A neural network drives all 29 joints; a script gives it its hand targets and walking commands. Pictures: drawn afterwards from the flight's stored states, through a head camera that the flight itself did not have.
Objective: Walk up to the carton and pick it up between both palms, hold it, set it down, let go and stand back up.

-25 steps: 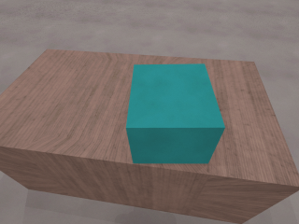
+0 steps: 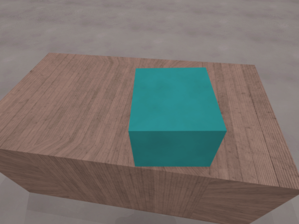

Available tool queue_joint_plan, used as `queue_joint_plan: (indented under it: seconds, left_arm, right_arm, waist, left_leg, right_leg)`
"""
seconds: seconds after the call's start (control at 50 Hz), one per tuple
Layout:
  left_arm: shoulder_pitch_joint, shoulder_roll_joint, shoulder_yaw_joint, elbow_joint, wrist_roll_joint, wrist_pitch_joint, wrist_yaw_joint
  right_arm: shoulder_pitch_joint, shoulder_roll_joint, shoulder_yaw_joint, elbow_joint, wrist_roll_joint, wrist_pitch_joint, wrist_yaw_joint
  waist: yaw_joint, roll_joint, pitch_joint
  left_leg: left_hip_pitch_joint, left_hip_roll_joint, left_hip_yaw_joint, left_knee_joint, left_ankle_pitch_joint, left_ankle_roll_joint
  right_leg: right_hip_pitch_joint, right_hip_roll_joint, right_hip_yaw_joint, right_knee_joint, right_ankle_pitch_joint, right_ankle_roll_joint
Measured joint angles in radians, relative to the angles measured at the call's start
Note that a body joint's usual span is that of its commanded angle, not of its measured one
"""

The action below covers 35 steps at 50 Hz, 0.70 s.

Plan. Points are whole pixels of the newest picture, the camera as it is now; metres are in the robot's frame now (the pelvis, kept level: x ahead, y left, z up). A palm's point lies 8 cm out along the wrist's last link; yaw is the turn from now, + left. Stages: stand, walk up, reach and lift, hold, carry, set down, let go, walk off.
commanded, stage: walk up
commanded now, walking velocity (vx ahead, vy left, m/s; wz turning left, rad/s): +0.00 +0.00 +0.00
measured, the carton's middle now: (171, 115) +0.53 -0.06 -0.06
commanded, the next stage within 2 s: stand in 0.82 s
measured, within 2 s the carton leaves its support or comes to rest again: neither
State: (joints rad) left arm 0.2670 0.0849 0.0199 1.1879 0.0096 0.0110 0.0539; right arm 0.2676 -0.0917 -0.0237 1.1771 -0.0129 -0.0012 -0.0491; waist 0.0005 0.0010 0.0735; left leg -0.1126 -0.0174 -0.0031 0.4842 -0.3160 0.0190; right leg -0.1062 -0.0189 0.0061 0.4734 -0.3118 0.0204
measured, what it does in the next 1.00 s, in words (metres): shifts its weight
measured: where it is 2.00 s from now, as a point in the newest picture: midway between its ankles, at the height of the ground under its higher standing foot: outside the picture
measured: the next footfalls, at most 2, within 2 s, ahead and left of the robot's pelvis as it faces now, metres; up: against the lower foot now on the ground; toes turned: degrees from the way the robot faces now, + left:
none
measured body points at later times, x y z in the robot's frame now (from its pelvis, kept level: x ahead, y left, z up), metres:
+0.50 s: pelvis +0.04 -0.04 -0.01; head +0.05 -0.07 +0.44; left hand +0.07 +0.18 -0.15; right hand -0.04 -0.23 -0.19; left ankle -0.03 +0.10 -0.73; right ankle +0.03 -0.13 -0.74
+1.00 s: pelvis +0.06 -0.05 +0.00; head +0.07 -0.05 +0.45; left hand +0.05 +0.16 -0.16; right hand +0.05 -0.26 -0.16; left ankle -0.02 +0.09 -0.74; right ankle +0.03 -0.13 -0.74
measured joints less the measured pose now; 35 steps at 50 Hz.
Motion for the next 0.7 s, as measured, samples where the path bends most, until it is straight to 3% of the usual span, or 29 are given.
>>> queue_joint_plan:
  seconds: [0.2, 0.28, 0.34, 0.4, 0.44, 0.5, 0.56, 0.7]
  left_arm:
    - [-0.002, -0.002, 0.003, 0.004, -0.001, 0.004, 0.002]
    - [0.029, 0.02, 0.021, -0.016, 0.015, 0.017, -0.017]
    - [0.048, 0.039, 0.026, -0.032, 0.021, 0.013, -0.038]
    - [0.042, 0.046, 0.024, -0.064, 0.018, -0.021, -0.042]
    - [0.014, 0.032, 0.019, -0.08, 0.009, -0.047, -0.03]
    - [-0.013, 0.007, 0.015, -0.097, -0.004, -0.058, 0.002]
    - [-0.03, 0.004, 0.01, -0.103, -0.004, -0.048, 0.012]
    - [-0.044, 0.029, 0.013, -0.082, -0.007, -0.024, 0.011]
  right_arm:
    - [0.003, 0.002, 0.002, -0.005, 0.003, 0.001, -0.002]
    - [0.037, -0.009, -0.017, -0.038, -0.003, -0.003, 0.008]
    - [0.083, -0.019, -0.02, -0.031, -0.009, -0.009, 0.004]
    - [0.128, -0.025, -0.018, -0.013, -0.018, -0.016, 0.004]
    - [0.134, -0.032, -0.012, 0.004, -0.016, -0.012, 0.006]
    - [0.124, -0.038, -0.002, 0.006, 0.003, 0.003, 0.003]
    - [0.091, -0.039, 0.001, -0.002, 0.006, 0.016, 0.002]
    - [0.01, -0.014, 0.012, -0.015, 0.007, 0.003, 0.003]
  waist:
    - [0.0, -0.002, 0.0]
    - [-0.008, -0.01, -0.033]
    - [-0.026, -0.008, -0.066]
    - [-0.032, 0.001, -0.073]
    - [-0.028, 0.034, -0.049]
    - [-0.029, 0.076, -0.033]
    - [-0.032, 0.09, -0.023]
    - [-0.018, 0.044, -0.025]
  left_leg:
    - [-0.008, -0.007, 0.004, 0.0, 0.004, 0.005]
    - [-0.039, -0.007, 0.026, 0.055, -0.047, 0.02]
    - [-0.02, -0.003, 0.038, 0.035, -0.05, 0.007]
    - [-0.002, -0.001, 0.037, 0.03, -0.063, -0.018]
    - [-0.007, 0.022, 0.021, 0.079, -0.095, -0.034]
    - [-0.016, 0.054, 0.009, 0.107, -0.112, -0.029]
    - [-0.031, 0.069, 0.015, 0.111, -0.102, -0.028]
    - [0.022, 0.08, 0.025, 0.011, -0.065, -0.065]
  right_leg:
    - [-0.011, -0.007, 0.003, 0.005, 0.003, 0.006]
    - [-0.123, -0.015, -0.011, 0.245, -0.207, -0.002]
    - [-0.198, -0.03, -0.044, 0.388, -0.207, 0.007]
    - [-0.186, -0.042, -0.064, 0.244, -0.125, 0.009]
    - [-0.149, -0.021, -0.084, 0.148, -0.015, -0.019]
    - [-0.127, 0.009, -0.113, 0.135, -0.031, -0.059]
    - [-0.109, 0.03, -0.13, 0.108, -0.03, -0.073]
    - [-0.069, 0.047, -0.127, 0.04, -0.008, -0.082]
